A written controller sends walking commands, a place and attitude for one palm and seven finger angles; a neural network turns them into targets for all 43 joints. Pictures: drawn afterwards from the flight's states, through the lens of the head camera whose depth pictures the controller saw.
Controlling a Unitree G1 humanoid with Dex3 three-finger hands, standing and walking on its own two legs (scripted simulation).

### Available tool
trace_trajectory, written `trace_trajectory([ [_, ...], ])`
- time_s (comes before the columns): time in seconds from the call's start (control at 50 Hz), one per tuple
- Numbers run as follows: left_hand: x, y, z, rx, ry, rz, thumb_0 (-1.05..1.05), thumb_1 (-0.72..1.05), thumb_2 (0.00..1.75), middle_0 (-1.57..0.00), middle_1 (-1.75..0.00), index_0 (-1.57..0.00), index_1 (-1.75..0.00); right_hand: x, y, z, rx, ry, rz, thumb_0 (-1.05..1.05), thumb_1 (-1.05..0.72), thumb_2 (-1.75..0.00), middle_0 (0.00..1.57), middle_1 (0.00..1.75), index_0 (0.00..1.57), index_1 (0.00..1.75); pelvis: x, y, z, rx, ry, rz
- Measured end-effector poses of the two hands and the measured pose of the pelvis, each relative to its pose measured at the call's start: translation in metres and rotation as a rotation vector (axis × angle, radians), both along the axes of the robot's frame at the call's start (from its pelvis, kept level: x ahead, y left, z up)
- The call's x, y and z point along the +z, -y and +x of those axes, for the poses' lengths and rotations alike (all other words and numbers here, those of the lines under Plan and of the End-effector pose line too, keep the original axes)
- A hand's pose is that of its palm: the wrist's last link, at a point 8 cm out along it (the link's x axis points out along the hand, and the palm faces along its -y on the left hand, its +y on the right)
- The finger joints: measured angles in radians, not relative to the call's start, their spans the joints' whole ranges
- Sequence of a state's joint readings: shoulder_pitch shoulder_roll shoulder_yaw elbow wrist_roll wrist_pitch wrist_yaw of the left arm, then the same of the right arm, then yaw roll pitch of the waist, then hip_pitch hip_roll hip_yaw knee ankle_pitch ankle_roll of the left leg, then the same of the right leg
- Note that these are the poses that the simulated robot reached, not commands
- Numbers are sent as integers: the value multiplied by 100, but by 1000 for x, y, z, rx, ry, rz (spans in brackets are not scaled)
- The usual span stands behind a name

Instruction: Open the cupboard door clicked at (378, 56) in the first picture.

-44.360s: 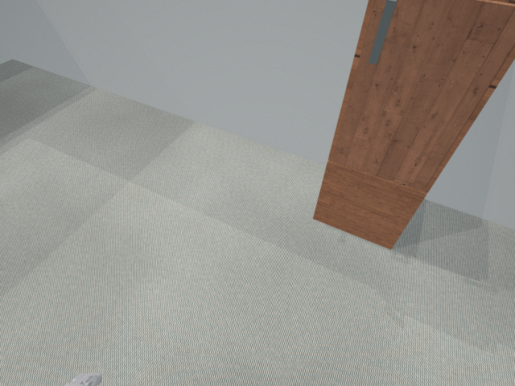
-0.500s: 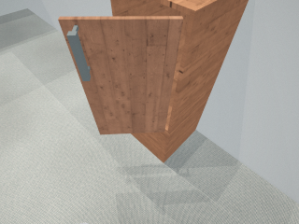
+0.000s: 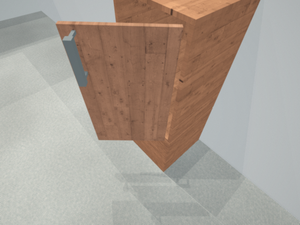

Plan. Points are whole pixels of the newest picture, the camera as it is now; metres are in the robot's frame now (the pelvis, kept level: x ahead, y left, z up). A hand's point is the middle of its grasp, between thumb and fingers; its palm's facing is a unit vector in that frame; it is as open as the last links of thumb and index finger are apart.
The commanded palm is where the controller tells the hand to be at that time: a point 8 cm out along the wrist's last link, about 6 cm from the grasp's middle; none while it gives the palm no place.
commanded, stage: come to a stop and stand still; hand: left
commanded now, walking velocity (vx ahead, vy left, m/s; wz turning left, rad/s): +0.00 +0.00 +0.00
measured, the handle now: (78, 59) +0.52 +0.25 +0.16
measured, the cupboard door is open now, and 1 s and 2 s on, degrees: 48 48 48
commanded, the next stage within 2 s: look again from close up in 0.20 s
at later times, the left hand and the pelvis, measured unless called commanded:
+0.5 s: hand out of the picture +0.00 +0.16 -0.18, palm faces +0.05 -0.98 -0.18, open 7.4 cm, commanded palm none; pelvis +0.01 -0.01 +0.00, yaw +2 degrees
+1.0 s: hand out of the picture +0.08 +0.20 -0.10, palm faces +0.26 -0.94 -0.23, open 7.3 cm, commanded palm +0.10 +0.24 -0.05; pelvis -0.01 +0.00 +0.00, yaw +3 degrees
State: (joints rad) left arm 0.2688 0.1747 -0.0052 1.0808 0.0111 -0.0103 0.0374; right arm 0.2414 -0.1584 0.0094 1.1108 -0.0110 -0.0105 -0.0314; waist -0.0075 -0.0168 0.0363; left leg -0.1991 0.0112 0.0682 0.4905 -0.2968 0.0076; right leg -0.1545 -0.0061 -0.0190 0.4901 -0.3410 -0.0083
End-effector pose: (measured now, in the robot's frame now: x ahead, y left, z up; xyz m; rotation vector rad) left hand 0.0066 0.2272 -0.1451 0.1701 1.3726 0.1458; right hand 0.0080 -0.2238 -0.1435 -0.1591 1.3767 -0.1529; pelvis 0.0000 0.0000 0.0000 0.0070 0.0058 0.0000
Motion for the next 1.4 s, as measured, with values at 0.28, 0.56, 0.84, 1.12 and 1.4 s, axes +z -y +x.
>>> trace_trajectory([
  [0.28,-3,18,-24,52,-52,-37,1,91,90,-20,-30,-20,-30,6,7,39,55,54,-18,1,-92,-90,20,30,20,30,2,5,7,18,7,2],
  [0.56,0,12,-10,52,-4,-20,1,91,90,-20,-30,-20,-30,5,6,15,51,3,-11,1,-93,-90,20,30,20,30,4,6,5,31,10,5],
  [0.84,1,12,-18,65,-11,-22,1,91,90,-20,-30,-20,-30,2,-5,-11,38,-52,15,1,-92,-90,20,30,20,30,4,5,0,40,13,5],
  [1.12,157,-12,144,5,1211,32,3,83,86,-21,-37,-20,-37,32,32,94,101,631,-80,2,-92,-90,20,30,21,30,-21,5,-34,52,-96,3],
  [1.4,140,-23,94,-21,1322,-43,2,49,73,-24,-56,-23,-56,62,21,159,237,892,-89,1,-91,-90,20,30,20,30,-53,20,-54,63,-124,-28],
])
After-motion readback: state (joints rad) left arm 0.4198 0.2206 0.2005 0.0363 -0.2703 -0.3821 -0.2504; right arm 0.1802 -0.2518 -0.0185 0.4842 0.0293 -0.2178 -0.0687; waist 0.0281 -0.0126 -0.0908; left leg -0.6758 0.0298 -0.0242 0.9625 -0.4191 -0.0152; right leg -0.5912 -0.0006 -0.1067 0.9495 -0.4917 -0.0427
